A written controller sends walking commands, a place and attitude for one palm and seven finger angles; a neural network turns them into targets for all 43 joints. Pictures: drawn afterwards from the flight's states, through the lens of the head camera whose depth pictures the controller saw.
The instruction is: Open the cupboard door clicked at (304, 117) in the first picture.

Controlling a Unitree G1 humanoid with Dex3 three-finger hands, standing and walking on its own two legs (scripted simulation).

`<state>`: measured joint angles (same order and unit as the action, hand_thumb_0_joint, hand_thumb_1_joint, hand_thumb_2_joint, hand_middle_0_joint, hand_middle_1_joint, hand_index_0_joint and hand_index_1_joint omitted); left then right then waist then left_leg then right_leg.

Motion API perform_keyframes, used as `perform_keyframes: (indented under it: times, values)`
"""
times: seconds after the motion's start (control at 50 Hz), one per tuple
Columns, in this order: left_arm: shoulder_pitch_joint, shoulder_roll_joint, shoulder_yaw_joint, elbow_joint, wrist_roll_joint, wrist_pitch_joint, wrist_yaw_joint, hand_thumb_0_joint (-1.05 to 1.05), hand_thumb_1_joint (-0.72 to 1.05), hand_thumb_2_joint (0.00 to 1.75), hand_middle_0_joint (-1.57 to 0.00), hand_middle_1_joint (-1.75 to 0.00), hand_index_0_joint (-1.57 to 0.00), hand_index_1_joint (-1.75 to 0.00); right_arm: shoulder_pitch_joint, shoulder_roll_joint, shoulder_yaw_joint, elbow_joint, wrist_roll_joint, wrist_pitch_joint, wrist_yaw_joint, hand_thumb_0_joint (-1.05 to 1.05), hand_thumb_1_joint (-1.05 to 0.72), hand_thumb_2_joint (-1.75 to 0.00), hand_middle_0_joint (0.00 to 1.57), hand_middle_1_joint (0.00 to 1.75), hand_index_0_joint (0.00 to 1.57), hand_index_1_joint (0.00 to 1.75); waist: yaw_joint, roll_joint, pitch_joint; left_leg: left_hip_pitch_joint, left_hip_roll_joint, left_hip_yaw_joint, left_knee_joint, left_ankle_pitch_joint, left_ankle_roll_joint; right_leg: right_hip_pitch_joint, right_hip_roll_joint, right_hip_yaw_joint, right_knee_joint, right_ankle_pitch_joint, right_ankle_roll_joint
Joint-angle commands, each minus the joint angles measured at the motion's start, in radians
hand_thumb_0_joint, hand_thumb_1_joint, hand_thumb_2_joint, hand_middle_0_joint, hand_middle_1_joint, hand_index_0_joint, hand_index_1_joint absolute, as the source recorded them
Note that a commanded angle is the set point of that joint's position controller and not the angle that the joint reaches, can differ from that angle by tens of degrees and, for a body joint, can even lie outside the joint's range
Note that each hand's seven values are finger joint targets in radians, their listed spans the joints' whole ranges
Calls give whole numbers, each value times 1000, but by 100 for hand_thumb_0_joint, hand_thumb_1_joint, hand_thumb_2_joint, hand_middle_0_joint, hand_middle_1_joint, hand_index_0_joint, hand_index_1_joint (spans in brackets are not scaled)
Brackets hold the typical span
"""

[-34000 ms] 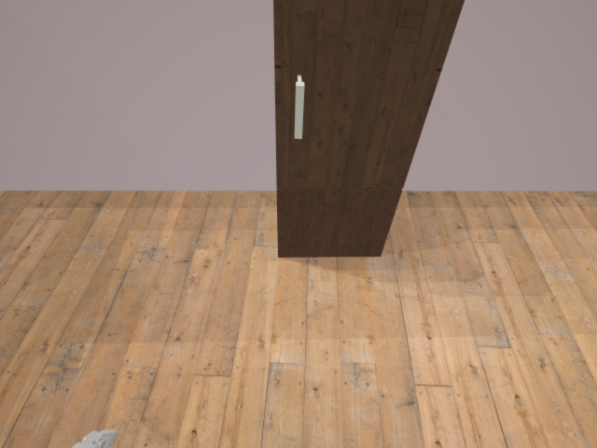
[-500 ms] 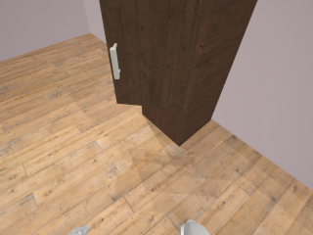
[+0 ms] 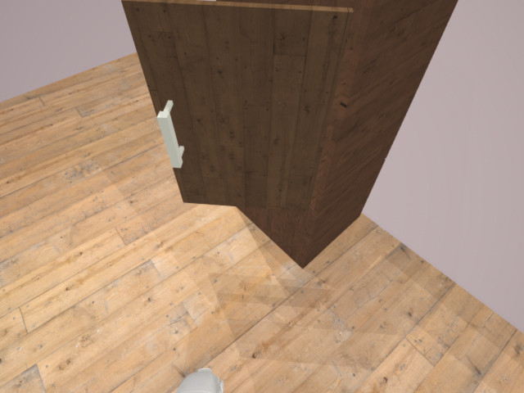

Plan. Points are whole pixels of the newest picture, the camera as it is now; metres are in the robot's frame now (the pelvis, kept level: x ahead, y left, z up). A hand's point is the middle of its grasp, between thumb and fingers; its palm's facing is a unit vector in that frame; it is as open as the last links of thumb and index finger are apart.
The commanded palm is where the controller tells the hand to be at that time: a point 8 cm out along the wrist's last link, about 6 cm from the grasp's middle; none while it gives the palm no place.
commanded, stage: come to a stop and stand still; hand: left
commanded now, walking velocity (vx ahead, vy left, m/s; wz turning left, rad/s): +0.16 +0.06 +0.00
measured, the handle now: (173, 135) +0.65 +0.25 -0.04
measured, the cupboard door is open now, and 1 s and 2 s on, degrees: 43 43 43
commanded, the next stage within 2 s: look again from close up in 1.30 s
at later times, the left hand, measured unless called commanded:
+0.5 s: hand out of the picture +0.12 +0.22 -0.18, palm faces -0.01 -0.96 -0.27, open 7.4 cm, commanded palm none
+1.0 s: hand out of the picture +0.04 +0.19 -0.18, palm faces +0.07 -0.97 -0.24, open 7.3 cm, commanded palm none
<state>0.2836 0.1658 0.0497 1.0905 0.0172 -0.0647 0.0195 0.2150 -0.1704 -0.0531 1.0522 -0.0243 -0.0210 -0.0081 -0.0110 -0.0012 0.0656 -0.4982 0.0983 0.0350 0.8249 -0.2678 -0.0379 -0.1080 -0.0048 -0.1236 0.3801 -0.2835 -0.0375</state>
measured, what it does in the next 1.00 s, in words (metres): steps on the spot: left foot, then right foot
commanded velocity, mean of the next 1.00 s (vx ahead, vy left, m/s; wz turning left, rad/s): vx -0.08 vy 0.02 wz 0.00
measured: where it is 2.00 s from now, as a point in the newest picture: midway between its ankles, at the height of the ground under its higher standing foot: outside the picture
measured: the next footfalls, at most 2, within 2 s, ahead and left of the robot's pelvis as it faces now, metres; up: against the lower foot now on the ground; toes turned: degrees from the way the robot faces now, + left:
left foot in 0.12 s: +0.16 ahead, +0.15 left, +0.00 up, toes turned +5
right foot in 0.56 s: +0.05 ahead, -0.14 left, +0.00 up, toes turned -5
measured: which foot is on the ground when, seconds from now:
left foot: up 0.00-0.10, down 0.12-0.56, up 0.58-0.94, down 0.96-1.00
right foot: down 0.00-0.14, up 0.16-0.54, down 0.56-1.00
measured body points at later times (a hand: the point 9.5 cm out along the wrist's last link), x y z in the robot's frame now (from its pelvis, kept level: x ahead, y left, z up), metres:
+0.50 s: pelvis +0.04 +0.01 -0.01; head +0.09 +0.02 +0.44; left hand +0.12 +0.27 -0.16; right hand +0.11 -0.24 -0.15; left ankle +0.12 +0.14 -0.74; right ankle +0.01 -0.14 -0.70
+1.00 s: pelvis +0.03 -0.01 -0.01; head +0.06 +0.00 +0.44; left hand +0.04 +0.24 -0.17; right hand +0.07 -0.25 -0.16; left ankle +0.02 +0.11 -0.74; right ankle +0.01 -0.15 -0.74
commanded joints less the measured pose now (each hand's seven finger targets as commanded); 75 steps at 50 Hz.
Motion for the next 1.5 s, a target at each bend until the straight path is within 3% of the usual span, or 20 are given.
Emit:
perform_keyframes:
  times: [0.0,0.06,0.12,0.2,0.34,0.5,0.54,0.56,0.58,0.66,0.82,0.9,0.94,0.98,1.06,1.18,1.36,1.38,1.42,1.48]
  values:
    - [71,115,14,-8,5,-15,-6,0,90,90,-20,-30,-20,-30,17,4,12,-30,9,-18,17,0,-90,-90,20,30,20,30,28,-165,-16,73,-56,59,-158,20,5,17,-239,124,-65,569,-98]
    - [52,102,2,6,-3,3,6,0,90,90,-20,-30,-20,-30,80,-38,13,3,2,-29,3,0,-90,-90,20,30,20,30,-25,-113,-48,317,-80,52,-384,263,10,-36,-178,76,111,599,-27]
    - [138,32,-28,8,-25,34,27,0,90,90,-20,-30,-20,-30,177,-176,0,24,9,-18,-30,0,-90,-90,20,30,20,30,-31,188,-221,544,293,-212,-358,1177,216,-162,-52,57,382,-305,73]
    - [81,87,-3,-18,-3,100,26,0,90,90,-20,-30,-20,-30,46,-189,-5,-16,8,23,-64,0,-90,-90,20,30,20,30,-16,240,-41,313,278,-182,-437,1007,230,-229,-68,133,581,-319,75]
    - [42,88,40,-112,3,135,4,0,90,90,-20,-30,-20,-30,-35,-195,-36,-78,3,32,-63,0,-90,-90,20,30,20,30,15,130,-176,319,269,-106,-461,608,220,-356,-33,163,808,-171,98]
    - [81,73,22,-117,2,92,-5,0,90,90,-20,-30,-20,-30,-44,-190,-44,-86,-2,46,-21,0,-90,-90,20,30,20,30,42,169,-159,158,132,-94,-420,7,120,-24,-9,38,113,-13,73]
    - [72,202,29,-114,16,69,8,0,90,90,-20,-30,-20,-30,-34,-68,-20,-106,18,57,-4,0,-90,-90,20,30,20,30,41,-225,-87,12,-55,32,-206,-227,3,-45,-278,369,-151,-142,-8]
    - [2,244,23,-144,11,67,11,0,90,90,-20,-30,-20,-30,-90,-95,-17,-132,13,66,7,0,-90,-90,20,30,20,30,56,-261,-20,49,-49,-16,-104,-271,5,-226,-388,471,-237,-229,-75]
    - [-54,242,19,-163,16,69,10,0,90,90,-20,-30,-20,-30,-91,-101,-21,-135,7,66,15,0,-90,-90,20,30,20,30,35,-135,12,96,-46,-32,-77,-225,10,-287,-377,413,-230,-222,-97]
    - [-103,197,20,-148,7,54,9,0,90,90,-20,-30,-20,-30,26,-121,-28,-56,1,70,15,0,-90,-90,20,30,20,30,7,-227,57,29,-58,-43,70,-94,1,-186,-293,300,-157,60,-68]
    - [54,214,41,-77,10,50,26,0,90,90,-20,-30,-20,-30,-9,-90,-11,-76,19,49,-2,0,-90,-90,20,30,20,30,80,-180,-96,59,-99,-1,-167,-189,-16,147,-339,277,32,714,-122]
    - [-16,183,31,-78,-6,63,25,0,90,90,-20,-30,-20,-30,100,-95,-8,-29,16,35,-9,0,-90,-90,20,30,20,30,17,-146,-110,379,-86,17,-476,129,8,-64,-231,190,127,471,-28]
    - [4,94,8,-86,-11,77,18,0,90,90,-20,-30,-20,-30,94,-180,-18,-37,7,26,-18,0,-90,-90,20,30,20,30,28,143,-135,440,146,-197,-460,443,121,-192,-98,73,206,2,55]
    - [-20,69,0,-81,-1,87,17,0,90,90,-20,-30,-20,-30,54,-168,-10,-43,0,34,-27,0,-90,-90,20,30,20,30,30,91,-67,303,153,-165,-517,297,170,-160,-69,76,282,-179,55]
    - [8,72,-11,-35,-1,90,6,0,90,90,-20,-30,-20,-30,3,-134,8,-38,4,25,-36,0,-90,-90,20,30,20,30,43,165,4,273,91,-111,-509,336,146,-126,-72,90,206,-67,51]
    - [-10,108,-25,-9,-2,57,8,0,90,90,-20,-30,-20,-30,43,-98,10,-11,17,26,-24,0,-90,-90,20,30,20,30,2,-140,-10,356,-13,-45,-438,123,54,-135,-133,186,-30,154,26]
    - [20,83,-32,23,-7,54,13,0,90,90,-20,-30,-20,-30,71,-89,31,47,14,3,-31,0,-90,-90,20,30,20,30,14,22,-26,366,9,-55,-488,240,55,-63,-108,158,-22,201,33]
    - [-11,288,-37,-80,10,35,17,0,90,90,-20,-30,-20,-30,16,-247,21,-84,8,-6,-18,0,-90,-90,20,30,20,30,-5,41,95,270,-19,-79,-506,224,49,-115,-77,125,22,110,24]
    - [10,230,8,-92,9,23,21,0,90,90,-20,-30,-20,-30,11,-232,-21,-96,0,-42,-33,0,-90,-90,20,30,20,30,10,114,-152,346,12,-97,-377,425,84,-72,-100,140,133,247,0]
    - [49,177,-10,-112,2,31,20,0,90,90,-20,-30,-20,-30,56,-180,-5,-106,5,-34,-36,0,-90,-90,20,30,20,30,12,8,-209,366,13,-79,-315,476,96,-35,-100,132,126,341,-3]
